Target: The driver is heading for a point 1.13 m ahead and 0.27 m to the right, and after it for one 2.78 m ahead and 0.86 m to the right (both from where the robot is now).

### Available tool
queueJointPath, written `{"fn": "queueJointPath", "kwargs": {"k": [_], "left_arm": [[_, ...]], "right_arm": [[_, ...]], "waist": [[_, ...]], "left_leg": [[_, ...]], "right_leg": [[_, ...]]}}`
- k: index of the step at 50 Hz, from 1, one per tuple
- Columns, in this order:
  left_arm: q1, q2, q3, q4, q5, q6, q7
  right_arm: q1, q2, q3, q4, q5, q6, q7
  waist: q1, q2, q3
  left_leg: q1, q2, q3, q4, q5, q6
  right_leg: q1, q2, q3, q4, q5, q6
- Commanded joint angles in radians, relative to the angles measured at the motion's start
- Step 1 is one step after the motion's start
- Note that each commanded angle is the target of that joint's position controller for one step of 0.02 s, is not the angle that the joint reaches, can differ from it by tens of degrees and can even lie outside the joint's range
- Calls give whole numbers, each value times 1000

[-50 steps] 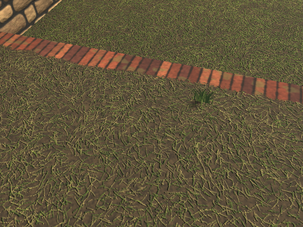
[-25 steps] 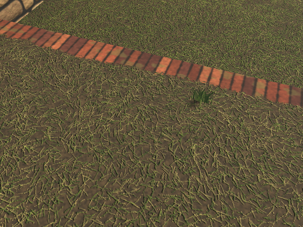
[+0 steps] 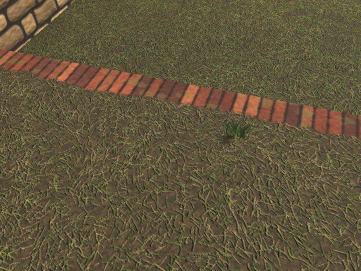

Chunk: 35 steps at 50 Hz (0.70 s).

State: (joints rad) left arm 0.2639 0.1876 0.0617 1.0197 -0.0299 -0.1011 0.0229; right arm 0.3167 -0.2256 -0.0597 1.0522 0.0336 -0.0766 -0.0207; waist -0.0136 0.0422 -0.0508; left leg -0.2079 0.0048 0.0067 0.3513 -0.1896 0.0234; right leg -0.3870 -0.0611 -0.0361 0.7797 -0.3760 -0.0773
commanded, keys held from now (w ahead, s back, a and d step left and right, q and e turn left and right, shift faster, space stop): w+shift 0.76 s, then w+e+shift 0.24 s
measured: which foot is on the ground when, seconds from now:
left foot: down 0.00-0.08, up 0.10-0.56, down 0.58-1.00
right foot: up 0.00-0.08, down 0.10-0.60, up 0.62-1.00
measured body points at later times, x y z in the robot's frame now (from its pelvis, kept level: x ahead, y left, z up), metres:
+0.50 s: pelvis +0.24 -0.03 -0.03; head +0.27 -0.05 +0.42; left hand +0.10 +0.18 -0.15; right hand +0.51 -0.23 -0.11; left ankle +0.49 +0.13 -0.69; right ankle +0.02 -0.15 -0.75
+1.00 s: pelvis +0.69 +0.00 -0.03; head +0.70 -0.02 +0.42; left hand +0.94 +0.19 -0.11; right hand +0.62 -0.24 -0.18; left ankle +0.50 +0.11 -0.75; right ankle +0.95 -0.16 -0.69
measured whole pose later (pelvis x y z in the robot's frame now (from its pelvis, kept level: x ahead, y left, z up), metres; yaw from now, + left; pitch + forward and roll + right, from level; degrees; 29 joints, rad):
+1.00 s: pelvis +0.69 +0.00 -0.03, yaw -6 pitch +1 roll +3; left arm 0.05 0.23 0.03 0.75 -0.03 -0.10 -0.04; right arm 0.43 -0.21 -0.02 1.00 -0.01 -0.13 0.00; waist -0.08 -0.02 0.00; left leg 0.23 -0.05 0.17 0.16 -0.41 -0.01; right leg -0.84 -0.10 -0.03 0.71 0.23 -0.10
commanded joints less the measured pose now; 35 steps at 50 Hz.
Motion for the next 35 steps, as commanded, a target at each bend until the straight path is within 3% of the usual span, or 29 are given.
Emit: {"fn": "queueJointPath", "kwargs": {"k": [1, 2, 3, 4, 5, 6, 7, 8, 9, 10, 11, 13, 17, 20, 24, 26, 27, 28, 29, 30, 31, 32, 33, 34, 35], "left_arm": [[50, 26, 7, -19, -1, -19, 0], [99, 29, 10, 3, 1, -17, 1], [175, 38, 13, 30, 2, -15, 2], [297, 56, 21, 65, 2, -18, 2], [424, 140, 37, 68, 10, -26, 2], [403, 195, 38, 37, 27, -44, -14], [329, 184, 31, 26, 34, -56, -21], [248, 145, 15, -6, 37, -61, -30], [188, 133, 4, -25, 34, -53, -39], [148, 116, -4, -36, 32, -45, -44], [142, 93, -12, -36, 32, -40, -43], [189, 95, -16, -18, 32, -40, -33], [273, 96, -23, -8, 25, -39, -10], [323, 100, -24, -3, 22, -31, -2], [353, 121, -15, 0, 16, -9, 4], [353, 158, -4, -1, 26, 1, 4], [356, 176, 2, 4, 39, 9, 5], [339, 190, 5, 8, 52, 20, 6], [275, 207, 6, -15, 53, 22, 5], [321, 89, -18, -58, 47, 6, -10], [357, -2, -51, -64, 1, -52, -24], [200, 117, -12, -108, -43, -75, -22], [76, 136, -10, -149, -59, -80, -16], [24, 105, -16, -172, -37, -81, -11], [29, 92, -8, -178, -17, -68, -10]], "right_arm": [[-113, -177, -30, -93, 16, -9, -2], [-117, -175, -30, -102, 19, -6, -1], [-144, -149, -24, -120, 15, -6, 2], [-208, -88, -6, -156, 3, -11, 9], [-280, 24, 25, -204, -18, -23, 23], [-260, 60, 38, -242, 8, -51, 32], [-289, 15, 38, -263, 28, -68, 38], [-289, -23, 35, -270, 18, -72, 43], [-255, -30, 33, -256, -7, -68, 45], [-241, -44, 26, -251, -22, -61, 44], [-238, -56, 19, -246, -22, -48, 44], [-258, -54, 13, -245, -18, -27, 39], [-411, -29, 12, -292, -6, -26, 48], [-496, -21, 13, -323, 7, -32, 71], [-578, -23, 18, -364, 16, -44, 108], [-564, -51, 9, -379, 13, -46, 112], [-502, -86, -5, -377, 15, -41, 106], [-322, -138, -30, -340, 23, -33, 95], [-44, -203, -60, -262, 28, -21, 77], [149, -288, -79, -213, -10, -14, 59], [208, -294, -74, -183, -19, -27, 68], [161, -179, -47, -156, -22, -32, 66], [113, -130, -33, -148, -28, -41, 69], [42, -104, -23, -138, -38, -51, 76], [-27, -63, -10, -140, -52, -61, 82]], "waist": [[78, 73, 78], [98, 48, 82], [129, 15, 84], [179, -63, 72], [224, -310, 42], [171, -329, 48], [136, -218, 92], [102, -150, 95], [66, -108, 74], [40, -108, 89], [28, -123, 110], [35, -138, 141], [75, -122, 185], [90, -134, 218], [90, -144, 260], [57, -208, 216], [8, -266, 154], [-93, -310, 48], [-231, -294, -89], [-207, -32, -291], [-148, 244, -494], [-169, 223, -336], [-153, 116, -180], [-94, -35, -105], [-26, -49, -53]], "left_leg": [[-182, 169, -165, -187, -370, 149], [-245, 157, -149, -131, -406, 149], [-320, 137, -129, -52, -429, 136], [-466, 104, -91, 147, -357, 106], [-661, 33, 24, 596, -244, 48], [-923, -11, -64, 823, -229, 81], [-1060, 62, -127, 959, -156, 107], [-1083, 93, -125, 1001, -67, 113], [-1010, 128, -111, 981, -5, 100], [-933, 146, -106, 911, 45, 81], [-868, 150, -90, 865, 93, 57], [-809, 135, -49, 788, 181, 20], [-708, 104, 22, 546, 341, 14], [-662, 87, 35, 395, 379, 26], [-617, 64, 64, 240, 290, 59], [-488, 0, 125, 228, 167, 91], [-391, -41, 148, 247, 96, 111], [-172, -81, 165, 263, 51, 139], [217, -47, 98, 278, 60, 175], [679, 210, -333, 267, -343, 272], [804, 378, -879, -13, -761, 344], [722, 332, -835, -108, -654, 267], [561, 306, -644, -86, -436, 231], [366, 274, -525, -92, -284, 213], [197, 231, -427, -99, -219, 204]], "right_leg": [[147, 46, -99, -229, 89, 36], [234, 74, -132, -267, 110, 43], [324, 92, -152, -289, 118, 42], [476, 31, -56, -318, 88, 19], [578, -210, 308, -449, -138, -51], [630, -367, 742, -580, -449, -192], [598, -413, 817, -608, -561, -215], [575, -377, 717, -576, -453, -178], [505, -321, 589, -569, -345, -147], [407, -274, 491, -594, -272, -126], [331, -236, 418, -627, -220, -115], [272, -196, 307, -681, -91, -115], [275, -158, 137, -752, 152, -90], [368, -174, 69, -779, 236, -80], [520, -216, 8, -743, 374, -71], [575, -232, -19, -620, 843, -68], [612, -245, -20, -508, 1138, -62], [579, -244, -32, -297, 1357, -54], [358, -206, -38, 5, 1333, -25], [-95, -79, 3, 436, 759, 8], [-269, 95, 196, 677, -46, 7], [-389, 37, 238, 748, -34, -37], [-425, -3, 194, 759, -7, -48], [-382, -46, 180, 703, 50, -52], [-316, -88, 180, 646, 107, -56]]}}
